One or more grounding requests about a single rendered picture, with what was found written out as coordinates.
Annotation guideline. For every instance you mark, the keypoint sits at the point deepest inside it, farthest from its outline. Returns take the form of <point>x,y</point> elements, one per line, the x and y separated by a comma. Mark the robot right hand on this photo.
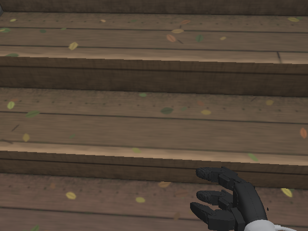
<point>237,210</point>

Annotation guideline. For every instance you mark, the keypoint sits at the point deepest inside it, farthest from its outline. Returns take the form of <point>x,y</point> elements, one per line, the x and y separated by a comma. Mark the right robot forearm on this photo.
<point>260,225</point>

